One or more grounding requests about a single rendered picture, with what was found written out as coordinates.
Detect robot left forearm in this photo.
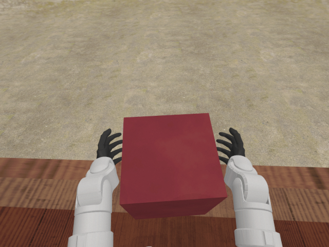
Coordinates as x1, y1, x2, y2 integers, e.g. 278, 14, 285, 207
67, 157, 119, 247

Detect left robot hand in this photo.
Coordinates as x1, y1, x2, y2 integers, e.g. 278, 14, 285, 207
97, 129, 123, 165

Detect robot right forearm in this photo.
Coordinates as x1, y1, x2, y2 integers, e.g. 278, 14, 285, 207
224, 155, 282, 247

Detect carton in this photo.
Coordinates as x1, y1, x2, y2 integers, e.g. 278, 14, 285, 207
119, 113, 228, 220

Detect right robot hand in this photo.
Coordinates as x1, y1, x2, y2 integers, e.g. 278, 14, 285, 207
216, 128, 245, 165

